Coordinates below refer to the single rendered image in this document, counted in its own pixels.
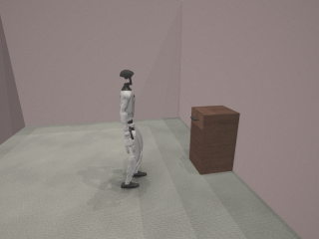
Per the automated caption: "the drawer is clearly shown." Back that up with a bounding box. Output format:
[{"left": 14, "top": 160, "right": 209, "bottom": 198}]
[{"left": 192, "top": 109, "right": 204, "bottom": 129}]

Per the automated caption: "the right robot upper arm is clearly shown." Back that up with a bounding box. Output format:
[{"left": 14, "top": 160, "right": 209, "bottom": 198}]
[{"left": 120, "top": 91, "right": 132, "bottom": 117}]

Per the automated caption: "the cabinet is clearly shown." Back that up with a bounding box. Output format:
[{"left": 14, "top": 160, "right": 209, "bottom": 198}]
[{"left": 189, "top": 106, "right": 240, "bottom": 175}]

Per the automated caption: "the robot torso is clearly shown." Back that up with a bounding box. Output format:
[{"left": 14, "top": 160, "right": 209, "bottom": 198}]
[{"left": 120, "top": 89, "right": 136, "bottom": 130}]

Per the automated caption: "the robot right forearm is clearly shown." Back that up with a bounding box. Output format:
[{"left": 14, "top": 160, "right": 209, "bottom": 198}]
[{"left": 121, "top": 113, "right": 131, "bottom": 138}]

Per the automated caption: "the right robot hand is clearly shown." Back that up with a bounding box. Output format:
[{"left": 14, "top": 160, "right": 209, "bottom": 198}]
[{"left": 125, "top": 137, "right": 136, "bottom": 154}]

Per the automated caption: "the robot right shin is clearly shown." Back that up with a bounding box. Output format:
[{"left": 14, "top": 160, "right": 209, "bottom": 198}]
[{"left": 126, "top": 158, "right": 140, "bottom": 185}]

